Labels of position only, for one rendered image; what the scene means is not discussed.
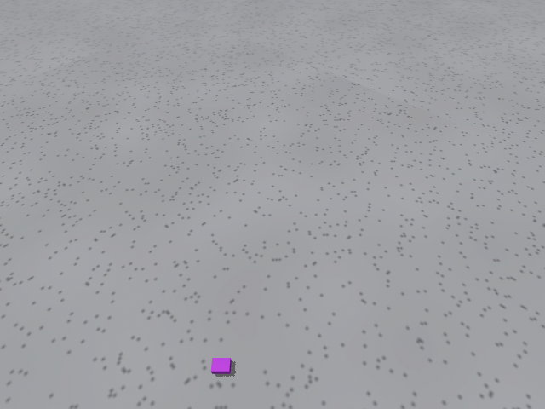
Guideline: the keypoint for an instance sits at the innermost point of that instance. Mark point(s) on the small box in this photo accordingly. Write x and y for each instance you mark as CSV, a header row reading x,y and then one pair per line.
x,y
221,366

